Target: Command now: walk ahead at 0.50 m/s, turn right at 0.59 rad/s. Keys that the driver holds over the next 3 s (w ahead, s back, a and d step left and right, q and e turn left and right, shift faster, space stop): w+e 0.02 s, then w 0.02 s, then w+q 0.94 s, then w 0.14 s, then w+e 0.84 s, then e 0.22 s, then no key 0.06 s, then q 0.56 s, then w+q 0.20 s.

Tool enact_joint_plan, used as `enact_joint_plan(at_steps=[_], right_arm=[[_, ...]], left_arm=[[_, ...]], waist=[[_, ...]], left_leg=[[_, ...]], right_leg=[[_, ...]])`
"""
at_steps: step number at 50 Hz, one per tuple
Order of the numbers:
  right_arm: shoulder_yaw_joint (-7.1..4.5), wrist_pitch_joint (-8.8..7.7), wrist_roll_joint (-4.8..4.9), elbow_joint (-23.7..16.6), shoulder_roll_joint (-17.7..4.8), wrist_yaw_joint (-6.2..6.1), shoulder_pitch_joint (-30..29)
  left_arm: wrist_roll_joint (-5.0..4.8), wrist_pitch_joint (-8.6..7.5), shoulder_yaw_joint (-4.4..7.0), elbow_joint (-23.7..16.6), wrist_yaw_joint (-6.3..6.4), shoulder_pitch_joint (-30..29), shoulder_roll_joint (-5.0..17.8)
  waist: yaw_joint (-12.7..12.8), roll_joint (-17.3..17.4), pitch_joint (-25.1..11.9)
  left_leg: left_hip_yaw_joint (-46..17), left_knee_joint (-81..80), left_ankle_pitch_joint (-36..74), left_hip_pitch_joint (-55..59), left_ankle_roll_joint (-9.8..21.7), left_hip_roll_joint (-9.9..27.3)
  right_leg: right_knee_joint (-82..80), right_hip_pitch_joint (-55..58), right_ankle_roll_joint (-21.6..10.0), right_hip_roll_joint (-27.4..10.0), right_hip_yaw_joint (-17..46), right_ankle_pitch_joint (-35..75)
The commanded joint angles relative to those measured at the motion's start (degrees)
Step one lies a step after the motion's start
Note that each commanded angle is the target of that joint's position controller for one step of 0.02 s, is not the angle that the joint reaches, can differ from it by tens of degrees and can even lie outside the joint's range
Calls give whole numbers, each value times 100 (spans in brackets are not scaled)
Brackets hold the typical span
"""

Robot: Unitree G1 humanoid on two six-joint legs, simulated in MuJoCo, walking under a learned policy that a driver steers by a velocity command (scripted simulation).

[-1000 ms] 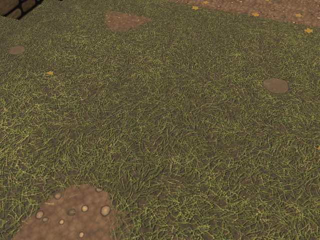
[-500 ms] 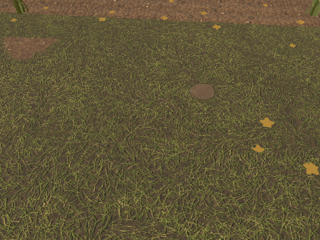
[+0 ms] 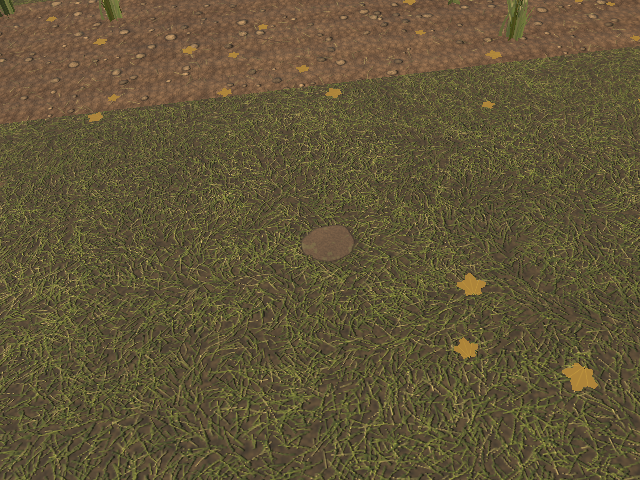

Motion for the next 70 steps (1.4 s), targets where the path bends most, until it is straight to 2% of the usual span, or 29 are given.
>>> enact_joint_plan(at_steps=[1, 7, 14, 17, 18, 19, 20, 21, 22, 23, 24, 25, 29, 35, 40, 41, 42, 43, 44, 45, 47, 56, 62, 64, 65, 66, 67, 68, 70], right_arm=[[-191, -126, -4, -583, -654, 33, -934], [-51, -204, -36, -599, -330, 260, -1180], [28, -463, 167, -572, -140, 124, -964], [-153, -354, 192, 515, -377, -31, 2021], [-268, -300, 13, 867, -744, -29, 2652], [-255, -300, -63, 914, -1111, 76, 2911], [-255, -352, 109, 845, -1078, 91, 2899], [-320, -341, 233, 753, -1110, 19, 2486], [-317, -328, 194, 554, -1022, -121, 2028], [-129, -423, 204, 432, -671, -165, 1416], [-82, -505, 92, 499, -630, -170, 1412], [-16, -576, 137, 685, -474, -171, 1381], [10, -526, 232, 695, -370, -144, 1454], [-43, -258, 272, 691, -396, -182, 2329], [-89, -221, 181, 538, -548, -218, 2047], [-95, -274, 225, 435, -566, -191, 1773], [-50, -360, 300, 183, -356, -150, 1652], [-3, -360, 401, 100, -85, -148, 2305], [-99, -281, 186, 212, -665, -199, 2081], [-112, -262, 135, 176, -624, -154, 1704], [-99, -169, 98, 106, -423, -86, 1469], [116, 4, 24, -259, -59, 105, 329], [98, -34, -45, -250, -483, 37, -50], [144, -89, 16, -315, -321, 39, -203], [80, -125, -26, 77, -354, 12, 711], [55, -227, 25, 155, -433, -34, 1190], [-41, -314, -92, 262, -1010, -75, 1680], [-103, -338, 155, 261, -1304, -94, 1939], [8, -491, 156, 344, -742, 2, 1283]], left_arm=[[12, -178, 230, 48, 122, 483, 949], [152, -216, 112, 14, 227, 398, 803], [304, -254, -12, 381, 373, 689, 576], [162, -198, 32, 490, 344, 193, 805], [108, -145, 52, 510, 251, -97, 609], [-30, -145, 5, 339, 212, 417, 273], [-270, -227, -68, 137, 264, 993, 405], [-115, -187, -148, 24, 310, 558, 603], [173, -167, -194, 19, 241, -88, 668], [359, -225, -90, -113, 160, -800, 890], [368, -160, -80, -136, 84, -860, 830], [303, -7, -121, -284, 49, -1351, 673], [145, -25, -318, -382, -71, -1570, 60], [113, -17, -287, -925, -87, -3343, 224], [33, -190, -238, -826, -55, -2627, 308], [72, -241, -163, -665, 13, -1918, 487], [157, -269, -20, -563, 125, -906, 1021], [120, -116, 98, -557, 193, -772, 1383], [24, -18, 97, -532, 173, -878, 971], [55, 7, 18, -603, 136, -1188, 572], [94, -32, -42, -583, 84, -1548, 325], [18, -268, 53, -32, -66, -883, 658], [59, -149, 135, 186, -89, -391, 917], [42, -71, 152, 249, -83, -207, 966], [56, -61, 182, 299, -76, -312, 947], [-36, -16, 175, 308, -56, -253, 916], [33, -10, 84, 149, -59, 106, 329], [0, -20, 120, 162, -1, 400, 343], [-98, 63, 269, 67, -13, -418, 685]], waist=[[92, -639, 613], [228, -613, 509], [379, -281, 771], [-1033, -26, -405], [-1357, 685, -279], [-864, 1132, -848], [-613, 1467, -1716], [-767, 880, -1964], [-828, 415, -1432], [-572, -448, -701], [-390, 14, -293], [-120, -361, 401], [-150, 391, -194], [-879, -156, 161], [-451, 180, 117], [-15, -48, -176], [388, -803, -996], [90, -1862, -1595], [79, -1007, -931], [-12, -484, -164], [-295, -656, 378], [-394, -800, -36], [-382, -656, 117], [-341, -686, 209], [-769, -794, 40], [-1052, -326, -259], [-878, 1130, -621], [-843, 1291, -653], [-586, 293, 383]], left_leg=[[-124, -840, 829, -1231, -98, -87], [133, -1327, 2228, -533, 261, -259], [287, -3298, 3024, 759, 481, -137], [323, -4317, 4098, 3656, 603, -150], [209, -4128, 4019, 4884, 929, 41], [-138, -1389, 6380, 6640, 881, 667], [-1702, -1035, 7544, 7801, 1803, 1552], [-2554, -2056, 4494, 7567, 2375, 1793], [-3006, -2976, 690, 6283, 2521, 1745], [-2823, -3518, -193, 4713, 2066, 1341], [-3187, -3529, 762, 3481, 2307, 1577], [-2628, -3802, 1432, 2036, 2100, 1070], [-1300, -3780, 2959, 1551, 1728, 93], [-2074, -3559, 1922, 3294, 1342, 91], [-2295, -2897, 1809, 3223, 1227, -91], [-2034, -2119, 1698, 2568, 1052, -379], [-1353, -602, 558, 1820, 869, -707], [-439, 759, -3045, 385, 686, -1466], [-207, 1268, -2968, -360, 693, -978], [-249, 1324, -2327, -341, 642, -781], [-174, 912, -1801, 202, 494, -480], [248, -410, -111, 1057, 417, -508], [223, -586, -345, 847, 573, -105], [749, -1699, -2378, 1699, 509, -659], [562, -1626, -931, 2852, 623, -585], [605, -2889, -1585, 3681, 609, -678], [-1522, -3193, -867, 4921, 958, 1133], [-2854, -3375, 710, 5099, 1603, 1851], [-1731, -3723, 348, 3895, 1646, 1504]], right_leg=[[-355, 386, -933, -1546, 1726, 882], [737, -384, -708, -1290, 1558, 33], [2332, -136, -237, -1015, 668, 664], [5659, -203, -132, -744, -70, 2046], [8232, -1667, 89, -48, -691, -1258], [10018, -3569, 356, 37, -746, -3562], [9933, -4780, 509, -252, -261, -2831], [9832, -5546, 625, -600, -594, -2117], [9095, -5672, 522, -991, -478, -1334], [7631, -5072, 499, -1193, -334, -345], [7052, -4536, 577, -1278, -257, -276], [5569, -3866, 806, -1467, -246, -180], [3235, -2128, 896, -1203, -673, 1250], [1949, -3128, 870, -872, -540, 1387], [685, -1462, 614, -531, -457, 488], [441, -158, 416, -812, -143, 621], [322, 1266, 80, -2060, 1088, -198], [-136, 2349, -604, -3305, 3150, -700], [-167, 1793, -635, -3286, 3397, -1403], [-337, 1033, -471, -2927, 2586, -1047], [-667, -52, -224, -2482, 1328, 760], [-892, -584, -188, -1980, -625, 3236], [-339, 65, -483, -2419, -57, 3118], [22, -220, -379, -2075, -161, 3218], [1039, -570, -274, -2119, -196, 4092], [2044, -1033, -107, -1579, -558, 3377], [4052, -2386, 183, -1016, -823, -582], [4849, -3622, 192, -449, -498, -1718], [4899, -3746, 159, -1028, -170, -1152]])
